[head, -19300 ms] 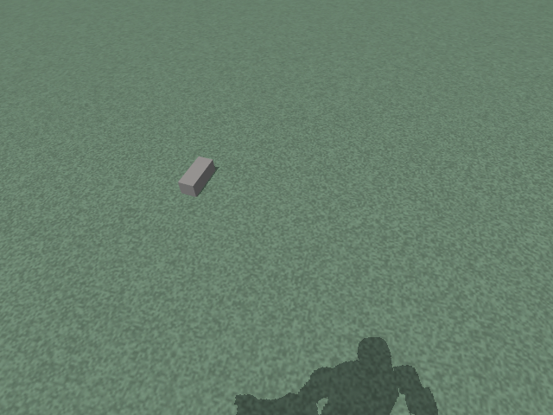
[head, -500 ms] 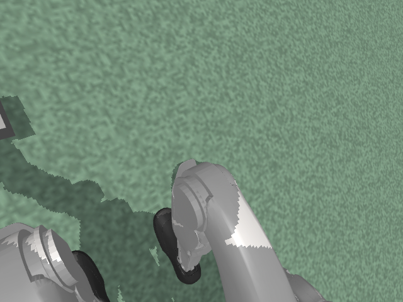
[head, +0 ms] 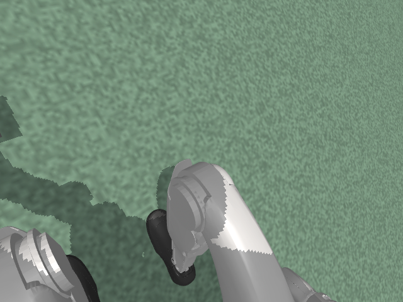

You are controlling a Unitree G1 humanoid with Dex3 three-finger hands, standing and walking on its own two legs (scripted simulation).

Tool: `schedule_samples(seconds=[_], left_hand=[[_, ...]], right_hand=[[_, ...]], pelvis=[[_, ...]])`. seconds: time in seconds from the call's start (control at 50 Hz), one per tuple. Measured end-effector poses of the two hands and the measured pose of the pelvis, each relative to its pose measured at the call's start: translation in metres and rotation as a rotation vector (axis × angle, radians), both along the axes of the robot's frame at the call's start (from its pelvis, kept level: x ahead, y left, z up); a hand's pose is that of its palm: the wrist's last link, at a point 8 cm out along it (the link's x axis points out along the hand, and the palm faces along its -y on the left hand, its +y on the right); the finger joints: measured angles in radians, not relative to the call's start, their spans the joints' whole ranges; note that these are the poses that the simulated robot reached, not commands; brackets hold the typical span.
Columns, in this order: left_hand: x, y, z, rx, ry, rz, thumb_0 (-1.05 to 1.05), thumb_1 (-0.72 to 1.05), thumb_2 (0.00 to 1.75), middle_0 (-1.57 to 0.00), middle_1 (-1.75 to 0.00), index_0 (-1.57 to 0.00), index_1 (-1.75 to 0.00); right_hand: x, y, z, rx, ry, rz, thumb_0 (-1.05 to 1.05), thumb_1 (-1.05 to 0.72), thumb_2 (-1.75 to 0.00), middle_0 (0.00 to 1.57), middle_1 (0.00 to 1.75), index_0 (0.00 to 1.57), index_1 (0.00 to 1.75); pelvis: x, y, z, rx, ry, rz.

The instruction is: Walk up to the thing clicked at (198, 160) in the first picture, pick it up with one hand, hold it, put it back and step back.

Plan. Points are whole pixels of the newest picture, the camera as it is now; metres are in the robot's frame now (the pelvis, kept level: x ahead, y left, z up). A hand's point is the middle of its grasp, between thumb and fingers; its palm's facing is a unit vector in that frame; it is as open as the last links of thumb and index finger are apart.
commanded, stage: rest palm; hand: left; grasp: from above
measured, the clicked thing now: out of the picture +0.49 +0.33 -0.27
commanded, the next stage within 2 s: close in 0.20 s
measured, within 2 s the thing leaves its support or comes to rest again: neither
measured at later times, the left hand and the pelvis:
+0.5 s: hand out of the picture +0.47 +0.32 -0.24, palm faces -0.44 -0.14 -0.89, open 13.3 cm; pelvis +0.00 +0.00 +0.00, yaw -1 degrees
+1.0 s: hand out of the picture +0.47 +0.33 -0.24, palm faces -0.44 -0.13 -0.89, open 11.9 cm; pelvis +0.00 +0.00 +0.00, yaw -1 degrees
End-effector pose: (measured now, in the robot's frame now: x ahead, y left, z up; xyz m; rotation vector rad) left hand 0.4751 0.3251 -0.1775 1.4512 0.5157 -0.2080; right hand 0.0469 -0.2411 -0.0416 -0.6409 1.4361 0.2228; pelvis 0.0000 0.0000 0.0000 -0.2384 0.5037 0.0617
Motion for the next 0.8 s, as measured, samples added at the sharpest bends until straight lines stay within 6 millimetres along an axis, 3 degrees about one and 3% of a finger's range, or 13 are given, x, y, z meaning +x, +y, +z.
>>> schedule_samples(seconds=[0.32, 0.8], left_hand=[[0.004, -0.003, -0.005, 0.001, 0.005, 0.03, 0.0, -0.48, 1.09, -0.1, -1.04, -0.09, -1.06], [0.001, 0.004, -0.002, -0.003, 0.0, 0.006, 0.0, -0.3, 0.97, -0.17, -1.03, -0.2, -1.02]], right_hand=[[-0.009, 0.0, 0.002, 0.014, 0.019, -0.007, 0.0, -0.91, -0.91, 0.2, 0.3, 0.2, 0.3], [0.004, 0.002, 0.007, -0.002, -0.006, 0.03, 0.0, -0.91, -0.9, 0.2, 0.3, 0.2, 0.3]], pelvis=[[-0.001, -0.001, 0.001, -0.006, -0.006, -0.011], [-0.002, 0.002, 0.003, -0.018, -0.012, -0.009]])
